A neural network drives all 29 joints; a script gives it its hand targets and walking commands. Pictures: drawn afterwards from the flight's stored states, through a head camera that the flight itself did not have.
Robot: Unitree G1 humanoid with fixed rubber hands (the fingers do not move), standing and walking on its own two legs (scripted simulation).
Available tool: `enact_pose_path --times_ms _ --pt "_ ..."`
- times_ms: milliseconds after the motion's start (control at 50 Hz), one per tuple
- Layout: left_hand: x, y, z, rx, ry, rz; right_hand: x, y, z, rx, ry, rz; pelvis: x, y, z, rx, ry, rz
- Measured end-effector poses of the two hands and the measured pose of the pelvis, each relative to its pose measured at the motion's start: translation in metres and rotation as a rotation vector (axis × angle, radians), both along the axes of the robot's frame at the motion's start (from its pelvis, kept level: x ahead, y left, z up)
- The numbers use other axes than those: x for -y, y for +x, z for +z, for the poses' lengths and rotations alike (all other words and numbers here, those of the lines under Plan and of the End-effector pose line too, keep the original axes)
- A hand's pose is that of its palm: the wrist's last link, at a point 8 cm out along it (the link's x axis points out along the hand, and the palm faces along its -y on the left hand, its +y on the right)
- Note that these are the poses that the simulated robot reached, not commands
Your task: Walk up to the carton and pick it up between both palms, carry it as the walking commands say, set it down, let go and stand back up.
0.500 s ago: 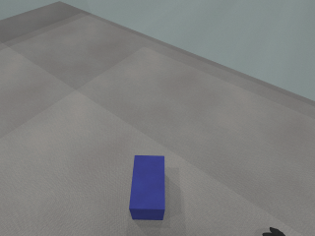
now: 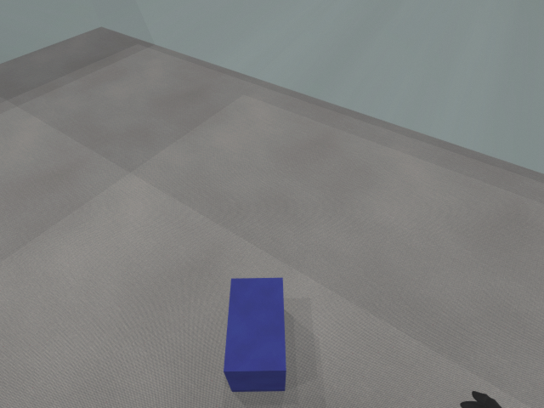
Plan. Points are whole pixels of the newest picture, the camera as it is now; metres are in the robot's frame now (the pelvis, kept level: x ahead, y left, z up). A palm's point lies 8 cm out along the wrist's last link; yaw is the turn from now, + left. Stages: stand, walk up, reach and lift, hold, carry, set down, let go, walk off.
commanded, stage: walk up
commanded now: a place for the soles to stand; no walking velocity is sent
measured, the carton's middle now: (257, 334) +0.49 +0.07 -0.63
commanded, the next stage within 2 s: reach and lift in 0.60 s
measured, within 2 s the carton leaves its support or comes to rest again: neither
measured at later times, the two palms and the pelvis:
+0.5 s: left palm out of the picture +0.08 +0.31 -0.08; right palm out of the picture +0.12 -0.33 -0.09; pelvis +0.01 -0.01 +0.00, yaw +0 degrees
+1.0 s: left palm (126, 394) +0.20 +0.25 -0.11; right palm out of the picture +0.16 -0.26 -0.12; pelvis +0.02 +0.01 -0.01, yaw +0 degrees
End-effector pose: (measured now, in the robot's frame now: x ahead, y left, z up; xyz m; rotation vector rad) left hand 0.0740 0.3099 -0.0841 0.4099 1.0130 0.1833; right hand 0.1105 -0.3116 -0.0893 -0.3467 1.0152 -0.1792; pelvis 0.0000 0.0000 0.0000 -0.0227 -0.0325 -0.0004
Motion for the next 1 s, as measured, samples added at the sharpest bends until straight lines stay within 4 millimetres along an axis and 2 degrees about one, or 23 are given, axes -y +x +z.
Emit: enact_pose_path --times_ms 220,420,520,680,740,820,900,1000 --pt "0.006 0.007 0.003 -0.003 0.006 -0.003 0.008 0.004 -0.001 -0.009 0.001 0.0 0.006 0.005 0.001 -0.007 0.007 -0.002" --pt "-0.003 0.011 0.006 -0.014 0.039 -0.009 0.013 0.007 0.001 -0.021 -0.012 -0.002 0.007 0.01 0.001 -0.013 0.005 -0.004" --pt "0.001 0.006 0.006 -0.037 0.042 -0.009 0.017 0.007 -0.001 -0.03 -0.009 -0.01 0.011 0.013 0.001 -0.016 0.006 -0.009" --pt "-0.006 0.007 0.003 -0.048 0.039 0.009 0.012 0.01 0.001 -0.026 -0.014 -0.027 0.004 0.013 0.001 -0.018 0.002 -0.004" --pt "0.003 0.023 -0.005 -0.045 -0.005 0.065 0.001 0.018 -0.004 -0.001 0.011 -0.057 0.001 0.008 0.0 -0.012 0.005 0.001" --pt "0.029 0.057 -0.017 -0.026 -0.084 0.037 -0.023 0.024 -0.018 -0.027 0.066 -0.05 -0.001 0.003 0.0 -0.005 0.003 0.004" --pt "0.05 0.09 -0.023 0.005 -0.126 -0.001 -0.043 0.028 -0.029 -0.063 0.1 -0.036 -0.003 0.007 -0.001 -0.01 0.003 0.006" --pt "0.057 0.124 -0.029 0.041 -0.145 -0.014 -0.054 0.052 -0.035 -0.039 0.113 -0.023 -0.005 0.017 -0.005 -0.038 0.001 0.006"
